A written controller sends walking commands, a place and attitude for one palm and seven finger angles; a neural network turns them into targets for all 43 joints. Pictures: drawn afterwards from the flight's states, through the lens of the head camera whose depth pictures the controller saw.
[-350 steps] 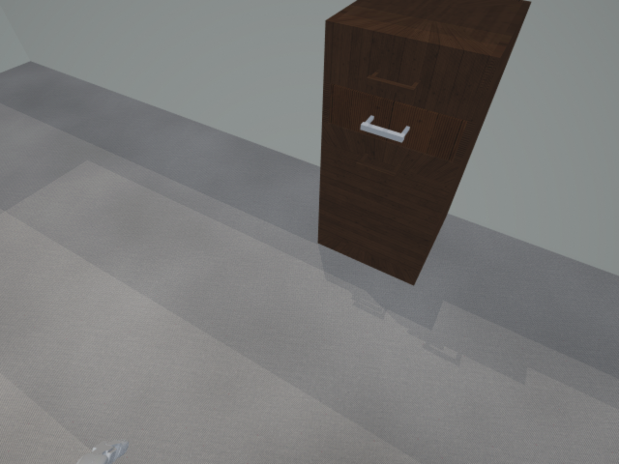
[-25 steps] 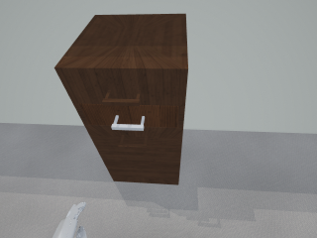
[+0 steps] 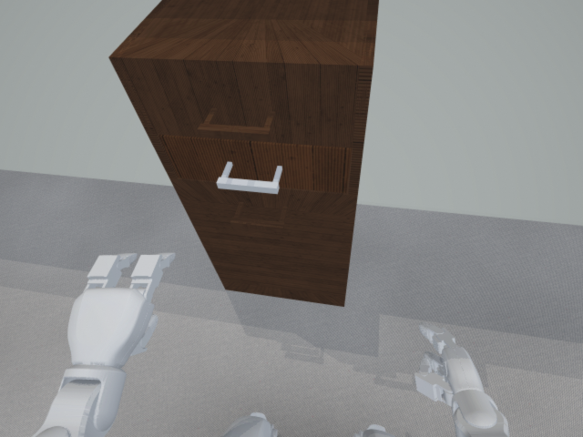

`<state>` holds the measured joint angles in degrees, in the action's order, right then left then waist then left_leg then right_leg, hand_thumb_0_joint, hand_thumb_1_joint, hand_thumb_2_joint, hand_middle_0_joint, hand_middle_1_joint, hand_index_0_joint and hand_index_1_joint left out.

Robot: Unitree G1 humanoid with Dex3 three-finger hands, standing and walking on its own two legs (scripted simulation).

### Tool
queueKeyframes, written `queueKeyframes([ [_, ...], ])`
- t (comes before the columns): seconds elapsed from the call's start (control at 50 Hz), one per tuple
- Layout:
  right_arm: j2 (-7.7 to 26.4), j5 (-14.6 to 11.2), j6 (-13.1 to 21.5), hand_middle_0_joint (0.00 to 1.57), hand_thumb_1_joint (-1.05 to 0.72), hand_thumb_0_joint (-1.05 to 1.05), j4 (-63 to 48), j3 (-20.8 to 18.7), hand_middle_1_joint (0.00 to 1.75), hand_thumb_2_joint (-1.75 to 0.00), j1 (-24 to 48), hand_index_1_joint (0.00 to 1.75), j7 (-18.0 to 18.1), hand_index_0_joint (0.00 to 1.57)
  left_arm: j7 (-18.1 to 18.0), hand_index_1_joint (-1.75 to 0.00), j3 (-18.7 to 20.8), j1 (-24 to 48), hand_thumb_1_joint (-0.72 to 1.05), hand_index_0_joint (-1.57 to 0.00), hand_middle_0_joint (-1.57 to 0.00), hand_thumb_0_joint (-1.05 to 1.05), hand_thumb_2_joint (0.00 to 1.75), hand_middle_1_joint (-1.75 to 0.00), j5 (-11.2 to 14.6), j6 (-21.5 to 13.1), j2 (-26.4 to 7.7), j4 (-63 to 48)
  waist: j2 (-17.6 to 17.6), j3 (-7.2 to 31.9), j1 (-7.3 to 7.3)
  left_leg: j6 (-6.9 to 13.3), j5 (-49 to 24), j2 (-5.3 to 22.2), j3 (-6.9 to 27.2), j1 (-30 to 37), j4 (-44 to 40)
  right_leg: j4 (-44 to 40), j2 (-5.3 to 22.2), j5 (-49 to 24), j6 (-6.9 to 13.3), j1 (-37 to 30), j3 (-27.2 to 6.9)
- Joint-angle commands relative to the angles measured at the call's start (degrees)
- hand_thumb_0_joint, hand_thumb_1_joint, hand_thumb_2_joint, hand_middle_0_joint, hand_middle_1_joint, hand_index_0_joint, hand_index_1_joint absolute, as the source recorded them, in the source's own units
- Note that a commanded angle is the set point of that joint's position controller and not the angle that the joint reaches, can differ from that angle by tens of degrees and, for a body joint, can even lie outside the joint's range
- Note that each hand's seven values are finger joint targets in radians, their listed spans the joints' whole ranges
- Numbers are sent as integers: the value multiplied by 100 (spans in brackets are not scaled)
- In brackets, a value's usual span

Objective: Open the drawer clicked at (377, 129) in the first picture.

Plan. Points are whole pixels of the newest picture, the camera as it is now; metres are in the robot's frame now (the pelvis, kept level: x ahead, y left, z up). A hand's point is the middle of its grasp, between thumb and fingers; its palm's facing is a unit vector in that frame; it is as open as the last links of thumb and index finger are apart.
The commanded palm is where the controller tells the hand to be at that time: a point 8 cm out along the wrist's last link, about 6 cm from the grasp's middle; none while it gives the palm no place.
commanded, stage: raise the hand with hooked fingers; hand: left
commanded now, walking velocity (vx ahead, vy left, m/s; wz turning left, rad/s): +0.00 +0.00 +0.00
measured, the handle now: (250, 177) +0.58 +0.19 -0.05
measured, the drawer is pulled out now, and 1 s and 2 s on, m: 0.00 0.00 0.00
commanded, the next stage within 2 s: move the hooked fingers above the handle in 1.24 s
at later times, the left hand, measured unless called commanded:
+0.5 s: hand (118, 256) +0.30 +0.28 +0.09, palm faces +0.14 -0.07 -0.99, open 12.8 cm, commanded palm +0.27 +0.27 +0.14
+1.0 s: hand (115, 210) +0.34 +0.28 +0.14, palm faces +0.00 -0.07 -1.00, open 13.8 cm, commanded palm +0.31 +0.27 +0.19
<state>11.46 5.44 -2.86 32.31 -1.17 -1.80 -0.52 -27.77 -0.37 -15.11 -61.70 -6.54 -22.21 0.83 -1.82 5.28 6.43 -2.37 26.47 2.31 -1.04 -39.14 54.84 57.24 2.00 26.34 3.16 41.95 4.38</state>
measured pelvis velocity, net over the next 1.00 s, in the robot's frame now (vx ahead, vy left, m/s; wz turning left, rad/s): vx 0.02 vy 0.04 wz -0.02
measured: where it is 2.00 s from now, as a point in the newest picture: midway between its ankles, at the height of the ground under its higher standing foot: outside the picture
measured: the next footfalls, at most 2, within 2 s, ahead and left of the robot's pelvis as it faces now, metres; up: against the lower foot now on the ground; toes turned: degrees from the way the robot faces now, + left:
none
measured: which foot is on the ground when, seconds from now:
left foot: down 0.00-1.00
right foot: down 0.00-1.00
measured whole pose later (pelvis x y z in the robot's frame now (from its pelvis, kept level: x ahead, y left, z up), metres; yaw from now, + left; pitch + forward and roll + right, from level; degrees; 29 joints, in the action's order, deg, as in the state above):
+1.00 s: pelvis +0.02 +0.04 +0.06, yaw -1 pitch +3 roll +0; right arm 14.1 0.5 -6.7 36.1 -0.3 -8.2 1.0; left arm -2.4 -2.4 6.3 -54.0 -0.2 -26.8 5.8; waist -4.6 0.0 4.9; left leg 0.6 15.9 0.3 -3.1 -14.2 27.5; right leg 28.7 2.5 14.5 -0.4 16.7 2.9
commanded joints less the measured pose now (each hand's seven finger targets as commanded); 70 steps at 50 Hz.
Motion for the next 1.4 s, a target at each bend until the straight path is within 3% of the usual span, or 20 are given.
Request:
queueKeyframes([
  [0.0,679,-226,86,20,-90,0,-853,-195,30,-90,207,30,131,20,197,-81,299,312,11,-26,-26,0,56,-81,391,825,-593,-503,826,1431,-328,421,-1219,-527,-89,618,-1026,-1832,-114,-1715,-188,-1861,-942],
  [0.02,699,-301,47,20,-90,0,-916,-176,30,-90,263,30,179,20,401,-82,399,153,8,-26,-26,0,55,-82,482,1034,-748,-613,979,1454,-189,403,-1326,-520,-122,641,-1231,-1924,-109,-1904,-199,-2236,-975],
  [0.06,721,-366,26,20,-90,0,-935,-69,30,-90,380,30,249,20,775,-86,384,79,4,-26,-26,0,53,-86,585,1280,-904,-737,1128,1309,-103,399,-1385,-504,-158,696,-1520,-2034,-56,-2061,-241,-2625,-997],
  [0.1,720,-379,46,20,-90,0,-931,-6,30,-90,355,30,262,20,1005,-88,433,-97,-1,-27,-27,0,51,-88,609,1241,-936,-901,976,1209,-30,399,-1450,-474,-168,842,-1729,-2045,-40,-2068,-219,-2767,-868],
  [0.14,725,-343,85,20,-90,0,-867,-19,30,-90,293,30,273,20,1104,-92,407,39,-6,-27,-27,0,49,-92,551,1033,-913,-1152,734,911,-72,399,-1494,-437,-145,1083,-1897,-2160,-64,-1956,-188,-2602,-731],
  [0.18,745,-283,118,20,-90,0,-847,-48,30,-90,231,30,277,20,1022,-94,579,413,-10,-27,-27,0,47,-94,460,768,-1059,-1374,618,761,-100,417,-1472,-402,-112,1257,-1987,-2258,-75,-1703,-153,-2447,-662],
  [0.2,734,-258,137,20,-90,0,-820,-87,30,-90,160,30,276,20,932,-96,616,586,-13,-27,-27,0,46,-96,412,624,-1079,-1507,320,840,-118,410,-1520,-414,-109,1423,-1992,-2246,-85,-1654,-130,-2381,-617],
  [0.26,743,-202,199,20,-90,0,-718,-195,30,-90,-24,30,262,20,615,-100,729,977,-20,-28,-28,0,43,-100,354,286,-1124,-1562,-35,1063,-200,389,-1730,-413,-84,1822,-1934,-2204,-131,-1688,-79,-2137,-521],
  [0.32,778,-209,218,20,-90,0,-626,-284,30,-90,-89,30,223,20,388,-105,713,1402,-27,-28,-28,0,40,-105,321,247,-1106,-1480,-226,1119,-292,355,-1912,-381,-42,2052,-1910,-2145,-176,-1654,-44,-1886,-399],
  [0.38,830,-262,179,20,-90,0,-607,-324,30,-90,-22,30,179,20,393,-110,486,1728,-34,-29,-29,0,37,-110,345,481,-983,-1370,-398,1191,-335,319,-2206,-329,12,2217,-1982,-2111,-200,-1797,-36,-1876,-272],
  [0.48,873,-410,57,20,-90,0,-593,-282,30,-90,136,30,183,20,931,-117,223,1972,-45,-30,-30,0,32,-117,462,1060,-988,-1079,-98,1111,-242,286,-2715,-248,67,2353,-2347,-2269,-220,-2136,-62,-2412,-192],
  [0.56,847,-450,-70,20,-90,0,-608,-175,30,-90,145,30,221,20,1482,-120,160,2351,-50,-30,-30,0,30,-120,481,1257,-1162,-954,172,877,-204,301,-2819,-236,28,2506,-2610,-2522,-225,-2253,-98,-2723,-192],
  [0.66,797,-460,-170,20,-90,0,-578,-65,30,-90,102,30,242,20,1914,-120,220,3093,-50,-30,-30,0,30,-120,479,1086,-1361,-821,67,717,-214,296,-2874,-240,30,2704,-2835,-2765,-247,-2255,-84,-2913,-173],
  [0.78,793,-451,-120,20,-90,0,-522,-64,30,-90,53,30,260,20,2103,-120,389,3771,-50,-30,-30,0,30,-120,590,710,-1627,-923,-286,1024,-219,295,-3068,-292,32,2995,-2912,-2949,-263,-2460,-66,-3209,-209],
  [0.92,875,-500,-143,20,-90,0,-480,-125,30,-90,-67,30,194,20,2362,-120,355,3191,-50,-30,-30,0,30,-120,833,585,-1421,-384,228,787,-150,320,-3120,-323,-57,2734,-3027,-3062,-241,-2787,-102,-3399,-185],
  [0.98,915,-486,-137,20,-90,0,-545,-152,30,-90,-37,30,174,20,2362,-120,494,3152,-50,-30,-30,0,30,-120,843,467,-1525,-566,326,912,-101,346,-3029,-347,-74,2668,-3046,-3067,-233,-2800,-109,-3513,-225],
  [1.08,899,-451,-46,20,-90,0,-535,-207,30,-90,-68,30,191,20,1983,-120,759,3438,-50,-30,-30,0,30,-120,738,152,-1768,-1110,-10,1290,-69,365,-3002,-393,-54,2799,-2980,-3030,-209,-2784,-98,-3538,-308],
  [1.18,877,-498,-6,20,-90,0,-388,-266,30,-90,-110,30,195,20,1585,-120,851,3418,-50,-30,-30,0,30,-120,666,198,-1736,-845,-85,1238,-112,361,-2970,-400,-117,2756,-2945,-3023,-203,-2806,-95,-3399,-323],
  [1.26,884,-548,-23,20,-90,0,-353,-264,30,-90,-69,30,195,20,1583,-120,571,3400,-50,-30,-30,0,30,-120,666,501,-1537,-537,110,1133,-137,379,-2818,-407,-188,2659,-2989,-3043,-182,-2777,-119,-3411,-307],
  [1.38,905,-584,-51,20,-90,0,-389,-205,30,-90,8,30,254,20,2006,-120,31,3608,-50,-30,-30,0,30,-120,725,726,-1165,-48,573,712,-308,426,-2370,-412,-234,2529,-3039,-3197,-191,-2412,-183,-3209,-309],
])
